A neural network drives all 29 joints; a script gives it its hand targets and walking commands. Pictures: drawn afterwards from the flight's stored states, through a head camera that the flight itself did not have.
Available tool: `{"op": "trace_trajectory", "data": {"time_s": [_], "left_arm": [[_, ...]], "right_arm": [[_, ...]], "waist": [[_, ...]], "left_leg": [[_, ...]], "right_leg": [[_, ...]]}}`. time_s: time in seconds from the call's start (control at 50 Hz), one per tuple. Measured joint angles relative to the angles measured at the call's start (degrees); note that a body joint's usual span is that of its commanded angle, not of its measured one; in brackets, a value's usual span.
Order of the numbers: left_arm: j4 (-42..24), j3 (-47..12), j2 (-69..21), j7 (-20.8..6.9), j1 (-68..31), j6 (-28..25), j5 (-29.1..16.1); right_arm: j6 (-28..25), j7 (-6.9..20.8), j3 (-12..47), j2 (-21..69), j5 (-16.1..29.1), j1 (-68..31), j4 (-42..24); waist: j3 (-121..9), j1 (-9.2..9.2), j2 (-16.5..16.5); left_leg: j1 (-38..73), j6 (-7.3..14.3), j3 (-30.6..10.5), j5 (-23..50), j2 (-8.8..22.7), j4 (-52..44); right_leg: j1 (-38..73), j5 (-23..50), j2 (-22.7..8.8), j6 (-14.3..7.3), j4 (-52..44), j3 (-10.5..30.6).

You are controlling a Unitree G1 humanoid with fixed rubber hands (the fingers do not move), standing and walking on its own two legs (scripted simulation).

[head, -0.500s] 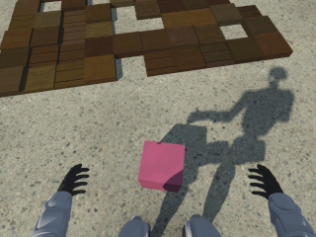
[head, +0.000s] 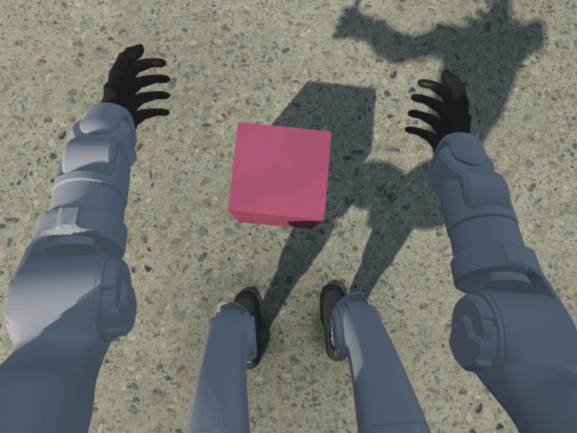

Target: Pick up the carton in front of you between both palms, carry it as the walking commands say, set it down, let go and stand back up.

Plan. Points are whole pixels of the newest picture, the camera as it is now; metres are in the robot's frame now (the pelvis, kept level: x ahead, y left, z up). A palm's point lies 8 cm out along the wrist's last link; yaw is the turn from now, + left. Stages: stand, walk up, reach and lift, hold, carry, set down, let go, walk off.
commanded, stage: reach and lift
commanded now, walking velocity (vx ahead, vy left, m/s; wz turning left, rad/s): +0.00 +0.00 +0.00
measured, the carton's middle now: (279, 182) +0.52 -0.01 -0.53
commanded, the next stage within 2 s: none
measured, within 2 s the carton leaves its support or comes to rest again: leaves its support in 1.84 s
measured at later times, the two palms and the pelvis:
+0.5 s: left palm (178, 142) +0.54 +0.18 -0.27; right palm (390, 157) +0.49 -0.20 -0.26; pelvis +0.02 +0.00 -0.11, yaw -2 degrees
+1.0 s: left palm (203, 168) +0.54 +0.17 -0.45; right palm (360, 181) +0.49 -0.20 -0.45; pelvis -0.03 -0.01 -0.27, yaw -2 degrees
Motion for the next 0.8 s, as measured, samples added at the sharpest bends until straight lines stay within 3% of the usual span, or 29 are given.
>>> {"op": "trace_trajectory", "data": {"time_s": [0.14,0.26,0.38,0.46,0.66,0.8], "left_arm": [[2.4,2.8,-0.4,0.2,-8.7,-1.7,3.8],[1.2,5.7,-3.2,1.2,-6.4,-4.7,6.4],[0.6,6.8,-5.9,3.0,-2.8,-7.1,7.1],[0.0,5.1,-5.6,4.5,-1.7,-8.2,4.9],[-1.2,-5.7,1.9,6.7,-6.2,-8.2,-7.1],[5.8,-9.3,4.8,6.7,-15.3,-7.2,-10.5]], "right_arm": [[-2.1,0.1,-5.0,2.6,-3.7,-6.2,-0.5],[-6.3,1.8,-8.1,4.4,-6.3,-3.6,-0.8],[-9.7,2.7,-8.9,4.7,-7.0,-1.1,1.1],[-10.9,2.2,-6.5,3.6,-4.6,-0.8,1.7],[-9.6,-2.0,3.9,-1.4,6.6,-6.4,1.5],[-7.9,-3.4,6.2,-3.0,9.5,-14.9,6.9]], "waist": [[-0.6,-0.67,0.0],[-4.7,-0.19,0.2],[-9.5,0.72,0.5],[-9.6,1.21,0.2],[-0.5,1.31,-0.9],[7.3,0.99,-1.5]], "left_leg": [[-6.8,0.3,-0.2,0.2,-0.4,0.8],[-12.5,0.4,-0.1,-1.3,-0.4,2.3],[-22.4,0.3,-0.4,-5.3,-0.2,11.0],[-29.7,0.0,-0.8,-8.2,-0.1,19.4],[-43.0,-1.0,-1.8,-12.0,0.1,40.4],[-47.1,-1.2,-2.2,-11.5,0.1,49.4]], "right_leg": [[-6.6,0.1,-0.3,0.3,0.6,-0.1],[-12.2,-1.3,-0.3,0.4,1.9,-0.1],[-22.0,-5.2,0.4,0.8,10.6,0.5],[-29.3,-8.3,1.1,0.9,19.1,0.8],[-42.6,-12.3,1.9,0.4,40.2,0.2],[-46.7,-11.7,2.3,0.5,49.2,-0.1]]}}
